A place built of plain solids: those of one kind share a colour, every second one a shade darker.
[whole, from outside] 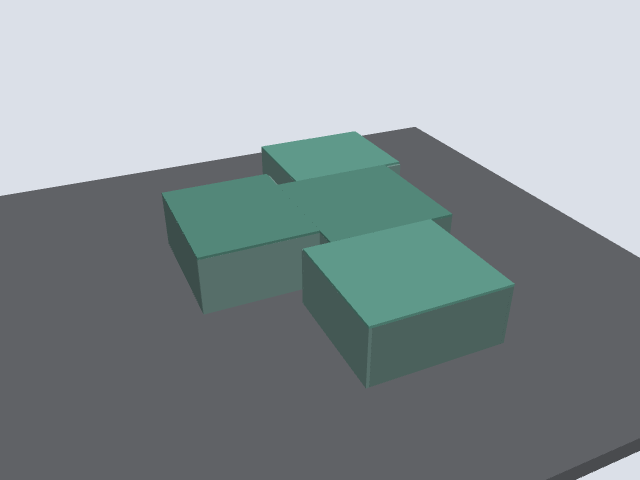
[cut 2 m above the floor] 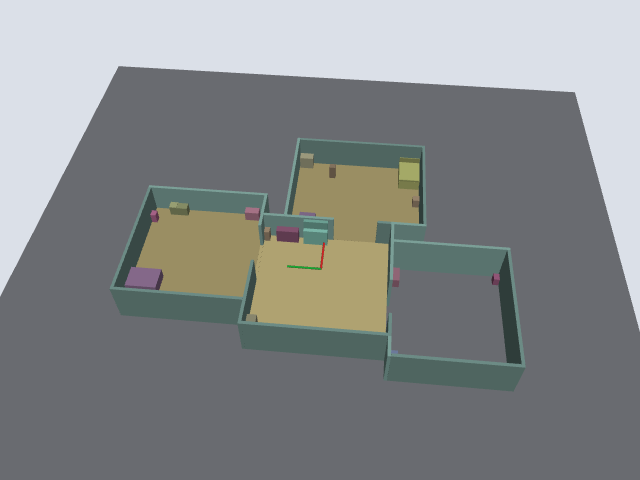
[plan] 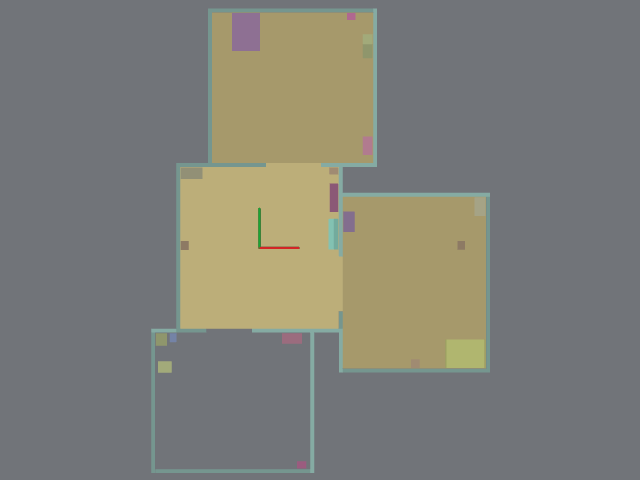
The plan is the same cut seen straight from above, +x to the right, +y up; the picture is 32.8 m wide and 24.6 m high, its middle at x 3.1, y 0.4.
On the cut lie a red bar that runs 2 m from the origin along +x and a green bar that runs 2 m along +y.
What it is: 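One storey of an old house, long lived in; a hub and three side rooms behind broad openings; a side room's floor lies below the hub's by a bare drop, by one riser or not at all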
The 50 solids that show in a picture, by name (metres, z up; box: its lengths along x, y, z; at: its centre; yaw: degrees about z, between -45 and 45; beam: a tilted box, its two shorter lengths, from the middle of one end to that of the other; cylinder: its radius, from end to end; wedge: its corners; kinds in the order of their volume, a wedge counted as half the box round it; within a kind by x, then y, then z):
{
 "floor_1": {"box": [8.13, 8.29, 0.84], "at": [0.0, 0.0, 0.37]},
 "floor_2": {"box": [8.26, 7.72, 0.84], "at": [1.69, 8.21, 0.37]},
 "floor_3": {"box": [2.82, 0.2, 0.84], "at": [1.75, 4.24, 0.37]},
 "floor_4": {"box": [0.2, 2.81, 0.64], "at": [4.17, -1.85, 0.27]},
 "floor_5": {"box": [7.35, 8.81, 0.64], "at": [7.94, -1.79, 0.27]},
 "wall_1": {"box": [0.2, 7.2, 3.83], "at": [-5.45, -7.95, 1.86]},
 "wall_2": {"box": [1.28, 0.2, 3.83], "at": [-4.91, -4.24, 1.86]},
 "wall_3": {"box": [0.2, 8.29, 3.83], "at": [-4.17, 0.0, 1.86]},
 "wall_4": {"box": [1.54, 0.2, 3.83], "at": [-3.5, -4.24, 1.86]},
 "wall_5": {"box": [0.2, 7.92, 3.83], "at": [-2.54, 8.3, 1.86]},
 "wall_6": {"box": [4.6, 0.2, 3.83], "at": [-1.97, 4.24, 1.86]},
 "wall_7": {"box": [7.95, 0.2, 3.83], "at": [-1.37, -11.45, 1.86]},
 "wall_8": {"box": [8.26, 0.2, 3.83], "at": [1.69, 12.17, 1.86]},
 "wall_9": {"box": [4.65, 0.2, 3.83], "at": [1.94, -4.24, 1.86]},
 "wall_10": {"box": [0.2, 7.2, 3.83], "at": [2.7, -7.95, 1.86]},
 "wall_11": {"box": [1.11, 0.2, 3.83], "at": [3.71, 4.24, 1.86]},
 "wall_12": {"box": [0.2, 2.05, 3.83], "at": [4.17, -5.37, 1.86]},
 "wall_13": {"box": [0.2, 0.89, 3.83], "at": [4.17, -3.7, 1.86]},
 "wall_14": {"box": [0.2, 4.59, 3.83], "at": [4.17, 1.85, 1.86]},
 "wall_15": {"box": [1.76, 0.2, 3.83], "at": [5.15, 4.24, 1.86]},
 "wall_16": {"box": [0.2, 7.92, 3.83], "at": [5.93, 8.3, 1.86]},
 "wall_17": {"box": [7.55, 0.2, 3.83], "at": [8.04, -6.29, 1.86]},
 "wall_18": {"box": [7.55, 0.2, 3.83], "at": [8.04, 2.72, 1.86]},
 "wall_19": {"box": [0.2, 8.81, 3.83], "at": [11.71, -1.79, 1.86]},
 "roof_1": {"box": [8.35, 7.2, 0.16], "at": [-1.37, -7.95, 3.86]},
 "roof_2": {"box": [8.53, 8.69, 0.16], "at": [0.0, 0.0, 3.86]},
 "roof_3": {"box": [8.66, 7.92, 0.16], "at": [1.69, 8.3, 3.86]},
 "roof_4": {"box": [7.55, 9.21, 0.16], "at": [8.04, -1.79, 3.86]},
 "bed_1": {"box": [2.0, 1.46, 0.75], "at": [10.52, -5.43, 0.96]},
 "bed_2": {"box": [0.06, 1.46, 1.15], "at": [11.55, -5.43, 1.16]},
 "mattress_bed_1": {"box": [1.44, 1.95, 0.74], "at": [-0.69, 11.06, 1.16]},
 "carton_stack_1": {"box": [0.58, 0.64, 1.1], "at": [-5.03, -4.7, 0.5]},
 "carton_stack_2": {"box": [0.72, 0.59, 1.1], "at": [-4.85, -6.1, 0.5]},
 "carton_stack_3": {"box": [0.51, 1.23, 0.69], "at": [5.54, 10.33, 1.14]},
 "carton_stack_4": {"box": [0.51, 0.52, 0.05], "at": [5.54, 10.69, 1.51]},
 "sideboard_1": {"box": [0.27, 1.58, 1.29], "at": [3.67, 0.7, 1.44]},
 "sideboard_2": {"box": [0.23, 1.58, 1.91], "at": [3.92, 0.7, 1.75]},
 "chest_drawers_1": {"box": [1.11, 0.59, 0.98], "at": [-3.48, 3.82, 1.28]},
 "chest_drawers_2": {"box": [0.57, 0.96, 0.96], "at": [11.3, 2.11, 1.06]},
 "wardrobe_1": {"box": [0.58, 1.05, 1.86], "at": [4.59, 1.34, 1.52]},
 "trunk_1": {"box": [1.03, 0.54, 0.76], "at": [1.67, -4.64, 0.33]},
 "trunk_2": {"box": [0.51, 0.95, 0.74], "at": [5.54, 5.23, 1.16]},
 "hall_bench_1": {"box": [0.44, 1.46, 1.04], "at": [3.81, 2.56, 1.32]},
 "side_table_1": {"box": [0.41, 0.46, 0.93], "at": [-3.83, 0.12, 1.26]},
 "side_table_2": {"box": [0.47, 0.36, 0.87], "at": [3.8, 3.93, 1.23]},
 "side_table_3": {"box": [0.45, 0.46, 0.68], "at": [7.99, -5.93, 0.93]},
 "side_table_4": {"box": [0.39, 0.45, 1.03], "at": [10.34, 0.12, 1.1]},
 "crate_stack_1": {"box": [0.48, 0.38, 0.65], "at": [2.16, -11.13, 0.27]},
 "crate_stack_2": {"box": [0.45, 0.36, 0.71], "at": [4.7, 11.85, 1.15]},
 "tall_odds_1": {"box": [0.35, 0.47, 1.32], "at": [-4.43, -4.61, 0.61]}
}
